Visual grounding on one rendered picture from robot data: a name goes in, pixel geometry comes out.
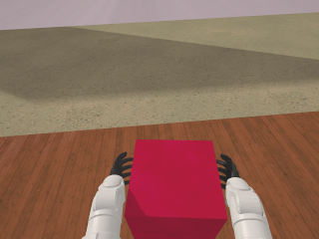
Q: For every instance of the right robot hand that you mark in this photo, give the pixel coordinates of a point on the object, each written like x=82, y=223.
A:
x=229, y=170

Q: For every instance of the right robot forearm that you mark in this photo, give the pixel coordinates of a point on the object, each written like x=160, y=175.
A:
x=247, y=214

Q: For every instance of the carton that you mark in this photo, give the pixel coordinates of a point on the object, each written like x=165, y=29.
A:
x=175, y=190

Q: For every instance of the left robot hand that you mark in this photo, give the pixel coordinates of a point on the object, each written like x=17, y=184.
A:
x=118, y=169

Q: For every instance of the left robot forearm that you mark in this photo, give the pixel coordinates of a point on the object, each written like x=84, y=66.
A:
x=106, y=213

